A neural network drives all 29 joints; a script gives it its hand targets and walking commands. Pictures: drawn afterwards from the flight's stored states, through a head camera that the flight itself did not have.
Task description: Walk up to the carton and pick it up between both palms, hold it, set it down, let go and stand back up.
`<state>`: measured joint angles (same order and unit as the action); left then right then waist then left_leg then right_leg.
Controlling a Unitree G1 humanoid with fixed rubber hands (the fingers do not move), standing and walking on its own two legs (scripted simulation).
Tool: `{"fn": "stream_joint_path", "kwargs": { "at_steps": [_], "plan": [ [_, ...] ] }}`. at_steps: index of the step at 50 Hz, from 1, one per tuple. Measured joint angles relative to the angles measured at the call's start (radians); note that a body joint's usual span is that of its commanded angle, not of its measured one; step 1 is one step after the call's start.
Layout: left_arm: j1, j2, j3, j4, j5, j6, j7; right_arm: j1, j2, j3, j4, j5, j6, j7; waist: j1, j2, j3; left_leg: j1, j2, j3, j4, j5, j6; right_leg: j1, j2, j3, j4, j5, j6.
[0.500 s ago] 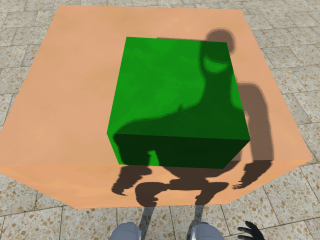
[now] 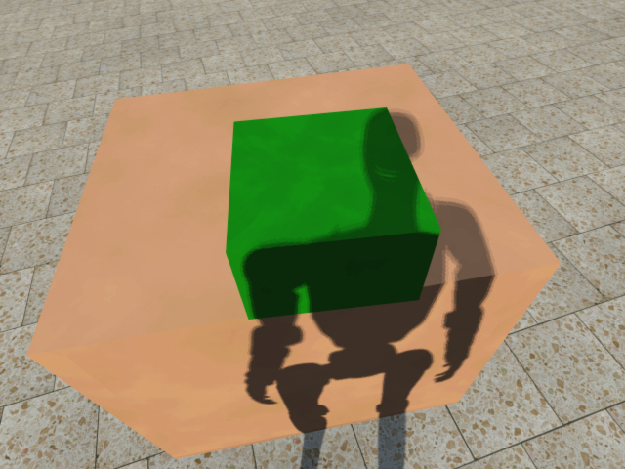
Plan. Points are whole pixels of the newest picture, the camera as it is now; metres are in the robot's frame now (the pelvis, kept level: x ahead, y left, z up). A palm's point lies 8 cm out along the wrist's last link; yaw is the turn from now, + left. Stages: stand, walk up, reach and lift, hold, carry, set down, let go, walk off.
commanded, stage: walk up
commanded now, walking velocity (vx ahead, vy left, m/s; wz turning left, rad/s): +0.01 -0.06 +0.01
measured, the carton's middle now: (322, 206) +0.51 -0.01 +0.03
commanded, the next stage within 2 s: none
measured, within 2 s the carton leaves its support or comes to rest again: neither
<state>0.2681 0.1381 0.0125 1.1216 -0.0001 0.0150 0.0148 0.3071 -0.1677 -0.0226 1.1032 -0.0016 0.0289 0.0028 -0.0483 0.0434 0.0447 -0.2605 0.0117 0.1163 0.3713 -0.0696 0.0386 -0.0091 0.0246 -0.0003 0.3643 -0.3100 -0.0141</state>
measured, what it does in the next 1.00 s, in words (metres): walks ahead: left foot, then right foot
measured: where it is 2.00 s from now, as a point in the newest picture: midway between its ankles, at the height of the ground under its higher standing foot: outside the picture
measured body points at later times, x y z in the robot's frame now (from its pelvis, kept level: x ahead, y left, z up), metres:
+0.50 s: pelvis +0.01 -0.01 +0.00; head +0.00 -0.01 +0.45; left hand -0.08 +0.18 -0.16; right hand +0.05 -0.23 -0.16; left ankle -0.04 +0.10 -0.72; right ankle -0.06 -0.11 -0.74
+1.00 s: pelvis +0.14 -0.02 -0.03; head +0.22 -0.03 +0.41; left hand +0.25 +0.21 -0.18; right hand +0.07 -0.24 -0.18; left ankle +0.00 +0.10 -0.70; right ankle +0.21 -0.12 -0.74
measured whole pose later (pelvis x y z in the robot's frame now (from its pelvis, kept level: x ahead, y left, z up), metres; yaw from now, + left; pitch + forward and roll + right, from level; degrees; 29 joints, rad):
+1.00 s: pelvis +0.14 -0.02 -0.03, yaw +2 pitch +0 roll -1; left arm 0.04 0.16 0.04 1.02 0.01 -0.04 0.02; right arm 0.39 -0.14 -0.03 1.09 0.01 -0.01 -0.04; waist -0.04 0.03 0.19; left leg -0.21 0.04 0.02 0.99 -0.67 -0.03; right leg -0.43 -0.06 -0.18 0.73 -0.29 -0.05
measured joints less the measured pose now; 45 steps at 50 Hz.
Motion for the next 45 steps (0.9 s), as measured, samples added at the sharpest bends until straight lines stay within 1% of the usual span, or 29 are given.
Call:
{"fn": "stream_joint_path", "kwargs": {
  "at_steps": [4,7,9,10,11,12,14,16,18,20,23,25,26,27,28,29,30,31,33,35,38,40,41,43,44,45],
  "plan": [
    [0.061,0.003,0.001,0.020,-0.001,0.011,0.001,0.032,0.004,0.003,0.008,-0.014,-0.002,-0.007,0.007,-0.017,-0.001,-0.025,0.005,-0.009,0.040,-0.012,0.004,-0.033,0.003,-0.012,0.064,-0.034,-0.005],
    [0.096,0.012,0.007,0.020,0.011,0.016,-0.003,0.015,0.003,-0.005,0.009,-0.013,0.003,-0.021,0.033,-0.049,0.006,-0.056,0.010,0.020,0.049,-0.003,0.005,-0.135,-0.019,-0.030,0.213,-0.104,-0.005],
    [0.113,0.007,0.004,0.022,0.018,0.006,-0.005,-0.001,-0.003,-0.012,0.018,-0.006,0.006,-0.026,0.042,-0.060,0.014,-0.070,0.003,0.025,0.048,0.010,-0.001,-0.148,-0.038,-0.045,0.195,-0.065,-0.010],
    [0.116,-0.002,0.003,0.025,0.021,-0.001,-0.004,-0.006,-0.010,-0.017,0.023,-0.002,0.010,-0.025,0.044,-0.047,0.020,-0.077,0.006,0.011,0.057,0.004,-0.005,-0.145,-0.034,-0.059,0.190,-0.053,-0.013],
    [0.125,-0.011,0.001,0.026,0.021,-0.009,-0.003,-0.008,-0.015,-0.019,0.024,-0.001,0.017,-0.023,0.050,-0.036,0.019,-0.086,0.007,0.000,0.074,-0.030,-0.016,-0.141,-0.031,-0.069,0.182,-0.048,-0.016],
    [0.138,-0.018,0.000,0.026,0.021,-0.014,0.000,-0.009,-0.018,-0.018,0.021,-0.002,0.025,-0.020,0.059,-0.032,0.012,-0.100,0.004,-0.011,0.111,-0.104,-0.030,-0.140,-0.032,-0.072,0.173,-0.045,-0.020],
    [0.162,-0.033,-0.005,0.030,0.023,-0.017,0.011,-0.017,-0.020,-0.016,0.010,-0.007,0.033,-0.012,0.072,-0.032,0.001,-0.127,-0.009,-0.045,0.250,-0.222,-0.045,-0.131,-0.032,-0.070,0.143,-0.031,-0.026],
    [0.173,-0.049,-0.012,0.039,0.028,-0.017,0.020,-0.023,-0.019,-0.015,0.002,-0.011,0.025,-0.004,0.065,-0.021,-0.014,-0.128,-0.013,-0.078,0.355,-0.257,-0.044,-0.111,-0.024,-0.079,0.094,-0.007,-0.026],
    [0.181,-0.056,-0.007,0.042,0.027,-0.025,0.017,-0.015,-0.009,-0.012,-0.005,-0.016,0.011,0.001,0.064,-0.018,-0.042,-0.103,-0.003,-0.078,0.399,-0.302,-0.050,-0.100,-0.016,-0.085,0.061,0.003,-0.028],
    [0.179,-0.051,-0.001,0.047,0.029,-0.036,0.015,-0.005,0.004,-0.010,-0.012,-0.024,0.002,0.007,0.073,-0.025,-0.069,-0.075,0.010,-0.064,0.430,-0.323,-0.060,-0.091,-0.015,-0.089,0.043,0.001,-0.030],
    [0.161,-0.041,-0.001,0.057,0.026,-0.055,0.019,-0.015,0.016,-0.009,-0.026,-0.031,-0.014,0.011,0.085,-0.036,-0.084,-0.039,0.024,-0.057,0.398,-0.325,-0.061,-0.072,-0.022,-0.107,0.016,-0.002,-0.019],
    [0.148,-0.036,-0.001,0.064,0.026,-0.068,0.019,-0.039,0.018,-0.012,-0.043,-0.032,-0.031,0.003,0.095,-0.047,-0.077,-0.004,0.027,-0.049,0.303,-0.331,-0.054,-0.063,-0.031,-0.114,0.021,-0.015,-0.009],
    [0.144,-0.034,-0.002,0.068,0.026,-0.073,0.019,-0.056,0.018,-0.012,-0.053,-0.033,-0.043,0.002,0.099,-0.054,-0.068,0.021,0.025,-0.043,0.228,-0.321,-0.049,-0.065,-0.038,-0.114,0.038,-0.028,-0.003],
    [0.143,-0.032,-0.003,0.070,0.027,-0.075,0.018,-0.075,0.017,-0.012,-0.065,-0.032,-0.057,0.000,0.099,-0.058,-0.056,0.048,0.022,-0.038,0.152,-0.292,-0.043,-0.071,-0.044,-0.114,0.068,-0.049,0.004],
    [0.143,-0.028,-0.003,0.074,0.024,-0.076,0.016,-0.095,0.023,-0.014,-0.075,-0.030,-0.072,-0.001,0.096,-0.074,-0.041,0.060,0.011,-0.029,0.130,-0.247,-0.035,-0.084,-0.060,-0.108,0.116,-0.078,0.013],
    [0.144,-0.021,-0.004,0.077,0.021,-0.073,0.015,-0.114,0.031,-0.014,-0.086,-0.029,-0.084,-0.004,0.095,-0.095,-0.027,0.066,-0.002,-0.011,0.144,-0.248,-0.028,-0.111,-0.081,-0.098,0.191,-0.106,0.013],
    [0.147,-0.018,-0.003,0.078,0.021,-0.062,0.013,-0.122,0.037,-0.016,-0.099,-0.029,-0.093,-0.006,0.085,-0.102,-0.021,0.067,-0.004,-0.003,0.165,-0.266,-0.021,-0.151,-0.086,-0.090,0.289,-0.150,0.014],
    [0.146,-0.013,0.001,0.076,0.028,-0.048,0.009,-0.118,0.042,-0.018,-0.109,-0.030,-0.099,-0.008,0.069,-0.098,-0.023,0.067,0.002,-0.003,0.180,-0.286,-0.017,-0.197,-0.078,-0.086,0.393,-0.188,0.018],
    [0.128,0.011,0.012,0.064,0.035,-0.030,-0.002,-0.089,0.051,-0.014,-0.113,-0.033,-0.101,-0.015,0.053,-0.096,-0.021,0.090,0.015,-0.002,0.174,-0.309,-0.017,-0.290,-0.069,-0.082,0.574,-0.185,0.033],
    [0.093,0.041,0.024,0.047,0.032,-0.028,-0.014,-0.044,0.057,-0.015,-0.102,-0.034,-0.104,-0.029,0.038,-0.103,-0.011,0.126,0.022,-0.004,0.143,-0.311,-0.026,-0.361,-0.079,-0.088,0.656,-0.140,0.055],
    [0.015,0.074,0.037,0.010,0.021,-0.029,-0.024,0.038,0.055,-0.009,-0.068,-0.031,-0.106,-0.027,0.028,-0.104,0.009,0.179,0.023,-0.014,0.097,-0.315,-0.033,-0.433,-0.108,-0.089,0.639,-0.079,0.082],
    [-0.044,0.084,0.039,-0.016,0.017,-0.028,-0.024,0.083,0.057,-0.006,-0.042,-0.031,-0.105,-0.028,0.020,-0.097,0.033,0.211,0.028,-0.021,0.081,-0.325,-0.041,-0.456,-0.120,-0.095,0.565,-0.049,0.089],
    [-0.076,0.086,0.038,-0.030,0.011,-0.028,-0.021,0.101,0.057,-0.004,-0.032,-0.030,-0.103,-0.030,0.018,-0.090,0.049,0.223,0.034,-0.023,0.085,-0.337,-0.047,-0.457,-0.118,-0.100,0.504,-0.027,0.087],
    [-0.130,0.083,0.031,-0.057,0.003,-0.036,-0.017,0.126,0.055,0.000,-0.012,-0.022,-0.097,-0.034,0.018,-0.076,0.080,0.235,0.047,-0.018,0.118,-0.376,-0.060,-0.452,-0.104,-0.118,0.377,0.056,0.068],
    [-0.151,0.080,0.029,-0.067,0.001,-0.040,-0.016,0.137,0.052,0.000,-0.005,-0.017,-0.094,-0.034,0.019,-0.070,0.091,0.237,0.052,-0.015,0.147,-0.404,-0.067,-0.440,-0.094,-0.133,0.317,0.129,0.055],
    [-0.168,0.074,0.028,-0.075,0.003,-0.046,-0.016,0.147,0.048,0.000,0.003,-0.010,-0.090,-0.033,0.019,-0.061,0.099,0.232,0.059,-0.014,0.187,-0.436,-0.074,-0.418,-0.087,-0.149,0.277,0.164,0.018]
  ]
}}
